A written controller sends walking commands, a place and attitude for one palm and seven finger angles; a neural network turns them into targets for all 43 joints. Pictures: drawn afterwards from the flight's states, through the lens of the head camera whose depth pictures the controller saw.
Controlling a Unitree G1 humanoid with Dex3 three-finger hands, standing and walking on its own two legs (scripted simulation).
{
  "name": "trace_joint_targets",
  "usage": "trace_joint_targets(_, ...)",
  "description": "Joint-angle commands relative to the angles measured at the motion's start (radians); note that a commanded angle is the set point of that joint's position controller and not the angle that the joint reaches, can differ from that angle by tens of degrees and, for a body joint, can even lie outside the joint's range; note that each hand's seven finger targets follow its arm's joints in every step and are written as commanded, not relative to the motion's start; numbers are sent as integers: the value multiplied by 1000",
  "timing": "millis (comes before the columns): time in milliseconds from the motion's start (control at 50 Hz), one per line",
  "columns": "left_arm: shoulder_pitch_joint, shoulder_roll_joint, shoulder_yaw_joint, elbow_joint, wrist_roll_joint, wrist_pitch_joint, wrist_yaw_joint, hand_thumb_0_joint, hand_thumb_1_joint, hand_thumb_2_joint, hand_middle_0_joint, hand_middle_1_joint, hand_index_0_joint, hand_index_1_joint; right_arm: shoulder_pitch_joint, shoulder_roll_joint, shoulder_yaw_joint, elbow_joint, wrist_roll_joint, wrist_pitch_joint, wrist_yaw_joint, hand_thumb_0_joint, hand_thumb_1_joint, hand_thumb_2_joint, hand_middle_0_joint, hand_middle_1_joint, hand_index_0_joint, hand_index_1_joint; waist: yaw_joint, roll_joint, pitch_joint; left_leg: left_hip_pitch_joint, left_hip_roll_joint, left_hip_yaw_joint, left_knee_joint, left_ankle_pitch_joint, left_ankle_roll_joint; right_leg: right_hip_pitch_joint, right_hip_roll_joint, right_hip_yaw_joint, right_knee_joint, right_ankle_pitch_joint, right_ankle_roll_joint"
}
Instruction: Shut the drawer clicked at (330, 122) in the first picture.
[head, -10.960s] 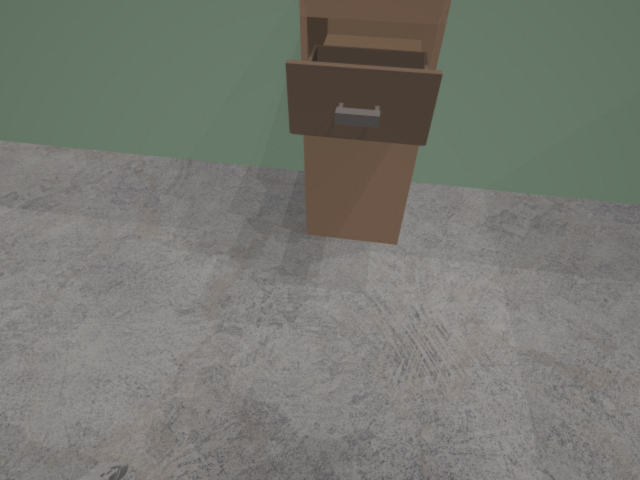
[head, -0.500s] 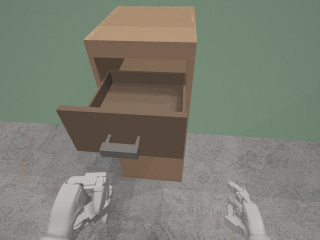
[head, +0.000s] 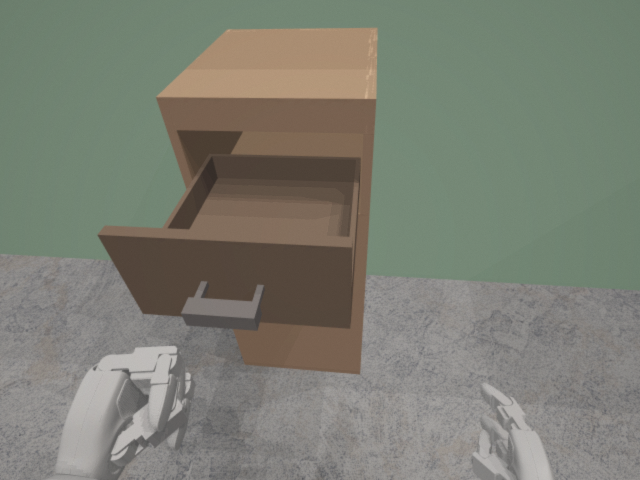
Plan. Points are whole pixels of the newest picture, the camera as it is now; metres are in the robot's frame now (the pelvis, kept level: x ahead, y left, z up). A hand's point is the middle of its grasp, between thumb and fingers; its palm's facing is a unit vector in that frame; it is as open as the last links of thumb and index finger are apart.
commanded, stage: bring the fist close to the handle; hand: left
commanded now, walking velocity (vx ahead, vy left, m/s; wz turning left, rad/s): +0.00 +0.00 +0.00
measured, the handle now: (227, 301) +0.35 +0.17 +0.05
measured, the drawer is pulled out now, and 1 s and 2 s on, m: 0.30 0.30 0.29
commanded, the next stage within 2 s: push the drawer shut in 1.48 s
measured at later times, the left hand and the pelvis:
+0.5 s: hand (202, 400) +0.18 +0.14 +0.10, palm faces -0.05 -1.00 -0.04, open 3.2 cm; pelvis +0.01 +0.00 +0.00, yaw +0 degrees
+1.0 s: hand (233, 384) +0.22 +0.12 +0.06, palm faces -0.07 -1.00 -0.04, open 3.2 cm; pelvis +0.00 +0.01 -0.02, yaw -1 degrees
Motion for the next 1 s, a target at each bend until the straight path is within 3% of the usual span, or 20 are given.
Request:
trace_joint_targets(0, -43, 68, 51, -167, -27, -51, -45, 0, 900, 900, -1400, -1600, -1400, -1600, -157, -86, -29, -181, 8, -89, -11, 0, -900, -900, 200, 300, 200, 300, -2, -106, 31, 135, -21, -8, -94, 86, 49, -148, -21, 82, -223, 213, 41)
trace_joint_targets(20, -28, 90, 87, -143, -26, -40, -47, 0, 900, 900, -1400, -1600, -1400, -1600, -169, -83, -32, -169, 9, -89, -14, 0, -900, -900, 200, 300, 200, 300, 11, -98, 41, 135, -22, -9, -94, 96, 48, -139, -20, 85, -234, 228, 38)
trace_joint_targets(100, -68, 85, 103, -116, -42, -30, -64, 0, 900, 900, -1400, -1600, -1400, -1600, -163, -82, -27, -166, 7, -88, -22, 0, -900, -900, 200, 300, 200, 300, 6, -133, 30, 140, -26, -6, -103, 117, 48, -124, -23, 85, -226, 290, 50)
trace_joint_targets(120, -74, 97, 124, -110, -42, -35, -63, 0, 900, 900, -1400, -1600, -1400, -1600, -166, -82, -32, -158, 8, -90, -24, 0, -900, -900, 200, 300, 200, 300, 11, -116, 29, 148, -27, -5, -101, 133, 48, -120, -19, 80, -224, 315, 46)
trace_joint_targets(180, -90, 58, 96, -85, -49, -59, -73, 0, 900, 900, -1400, -1600, -1400, -1600, -149, -86, -31, -154, 3, -91, -20, 0, -900, -900, 200, 300, 200, 300, -1, -114, 5, 159, -29, -3, -99, 160, 47, -122, -18, 63, -194, 381, 53)
trace_joint_targets(220, -113, 69, 100, -86, -49, -81, -73, 0, 900, 900, -1400, -1600, -1400, -1600, -146, -90, -33, -146, 0, -98, -16, 0, -900, -900, 200, 300, 200, 300, -4, -88, -5, 158, -30, -5, -88, 171, 46, -119, -19, 66, -185, 409, 52)
trace_joint_targets(280, -101, 71, 103, -46, -38, -109, -82, 0, 900, 900, -1400, -1600, -1400, -1600, -131, -92, -40, -140, -5, -93, -10, 0, -900, -900, 200, 300, 200, 300, -11, -105, -39, 157, -31, -3, -77, 201, 46, -113, -23, 61, -160, 462, 56)
trace_joint_targets(300, -104, 51, 73, -54, -33, -119, -88, 0, 900, 900, -1400, -1600, -1400, -1600, -133, -93, -40, -147, -7, -93, -6, 0, -900, -900, 200, 300, 200, 300, -13, -92, -46, 160, -33, -2, -74, 207, 47, -117, -23, 60, -151, 472, 56)
trace_joint_targets(360, -99, 46, 63, -24, -24, -128, -85, 0, 900, 900, -1400, -1600, -1400, -1600, -130, -93, -45, -148, -10, -82, 0, 0, -900, -900, 200, 300, 200, 300, -16, -95, -50, 148, -32, -2, -67, 211, 48, -127, -21, 52, -138, 470, 53)
trace_joint_targets(420, -103, 70, 101, 26, -22, -137, -75, 0, 900, 900, -1400, -1600, -1400, -1600, -140, -96, -51, -137, -11, -61, -3, 0, -900, -900, 200, 300, 200, 300, -12, -112, -33, 119, -31, -2, -64, 189, 46, -137, -15, 54, -139, 428, 47)
trace_joint_targets(480, -133, 27, 43, 10, -18, -155, -68, 0, 900, 900, -1400, -1600, -1400, -1600, -136, -97, -49, -158, -14, -51, 3, 0, -900, -900, 200, 300, 200, 300, -20, -72, -40, 118, -30, -3, -64, 178, 45, -165, -10, 38, -116, 368, 38)
trace_joint_targets(520, -158, 34, 42, 12, -10, -168, -48, 0, 900, 900, -1400, -1600, -1400, -1600, -138, -98, -49, -157, -17, -43, 2, 0, -900, -900, 200, 300, 200, 300, -24, -76, -37, 110, -27, -9, -61, 151, 46, -189, -4, 35, -114, 312, 33)
trace_joint_targets(560, -198, 2, -5, 27, -3, -180, -38, 0, 900, 900, -1400, -1600, -1400, -1600, -128, -100, -45, -169, -19, -37, 3, 0, -900, -900, 200, 300, 200, 300, -43, -97, -27, 94, -26, -13, -55, 116, 46, -226, -3, 34, -107, 259, 35)
trace_joint_targets(620, -222, 39, 26, 76, 16, -197, -12, 0, 900, 900, -1400, -1600, -1400, -1600, -127, -106, -48, -158, -24, -24, 1, 0, -900, -900, 200, 300, 200, 300, -39, -82, -35, 71, -24, -17, -43, 83, 43, -246, -1, 42, -98, 202, 30)
trace_joint_targets(640, -228, 16, 11, 88, 16, -199, -8, 0, 900, 900, -1400, -1600, -1400, -1600, -120, -104, -46, -165, -24, -18, 2, 0, -900, -900, 200, 300, 200, 300, -43, -100, -46, 67, -25, -15, -40, 80, 42, -251, 0, 41, -91, 198, 30)
trace_joint_targets(780, -286, 8, -4, 128, 30, -212, 25, 0, 900, 900, -1400, -1600, -1400, -1600, -111, -107, -47, -179, -27, 2, 11, 0, -900, -900, 200, 300, 200, 300, -40, -73, -131, 59, -21, -15, -14, 102, 37, -259, 1, 35, -40, 219, 25)
trace_joint_targets(820, -292, 14, -2, 161, 43, -213, 40, 0, 900, 900, -1400, -1600, -1400, -1600, -112, -111, -47, -175, -29, 14, 14, 0, -900, -900, 200, 300, 200, 300, -44, -81, -111, 40, -20, -17, -7, 97, 37, -272, 2, 38, -39, 216, 24)
trace_joint_targets(840, -299, -13, -30, 165, 45, -215, 43, 0, 900, 900, -1400, -1600, -1400, -1600, -108, -107, -45, -181, -30, 18, 17, 0, -900, -900, 200, 300, 200, 300, -46, -87, -105, 33, -20, -16, -5, 89, 37, -285, 4, 34, -30, 209, 25)
trace_joint_targets(920, -337, 30, 14, 206, 53, -231, 61, 0, 900, 900, -1400, -1600, -1400, -1600, -103, -115, -49, -174, -36, 35, 16, 0, -900, -900, 200, 300, 200, 300, -51, -121, -104, -11, -20, -14, 22, 77, 37, -299, 3, 49, -21, 204, 27)
trace_joint_targets(980, -371, 12, 1, 215, 53, -255, 61, 0, 900, 900, -1400, -1600, -1400, -1600, -100, -112, -50, -179, -37, 43, 21, 0, -900, -900, 200, 300, 200, 300, -52, -92, -140, -11, -19, -11, 39, 91, 34, -314, 4, 46, 10, 219, 24)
